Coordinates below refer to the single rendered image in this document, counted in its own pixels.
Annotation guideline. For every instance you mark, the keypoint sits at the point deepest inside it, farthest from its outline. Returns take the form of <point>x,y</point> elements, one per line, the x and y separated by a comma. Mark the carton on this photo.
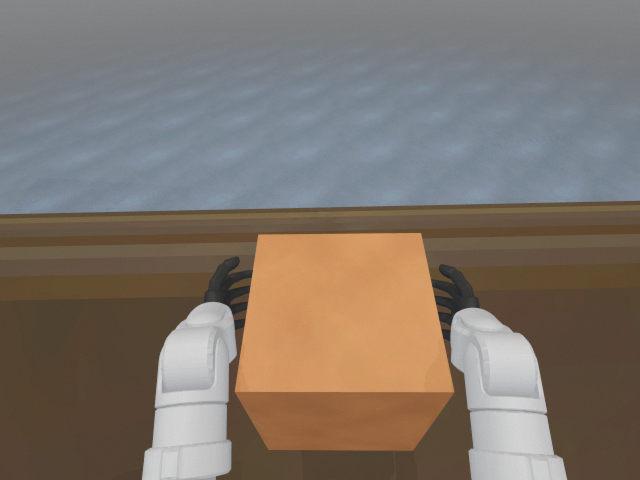
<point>342,346</point>

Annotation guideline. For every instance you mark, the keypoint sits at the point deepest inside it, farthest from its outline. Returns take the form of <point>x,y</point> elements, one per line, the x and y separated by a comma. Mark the robot left hand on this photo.
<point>221,282</point>

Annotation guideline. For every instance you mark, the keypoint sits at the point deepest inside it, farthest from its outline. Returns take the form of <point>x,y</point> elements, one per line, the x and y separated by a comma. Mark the robot left forearm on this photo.
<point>190,426</point>

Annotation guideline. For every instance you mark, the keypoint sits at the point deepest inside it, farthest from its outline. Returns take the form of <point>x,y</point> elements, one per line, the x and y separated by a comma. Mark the robot right hand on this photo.
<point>461,291</point>

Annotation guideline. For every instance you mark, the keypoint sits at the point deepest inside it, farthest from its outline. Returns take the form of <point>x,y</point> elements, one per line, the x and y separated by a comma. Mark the robot right forearm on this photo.
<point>510,431</point>

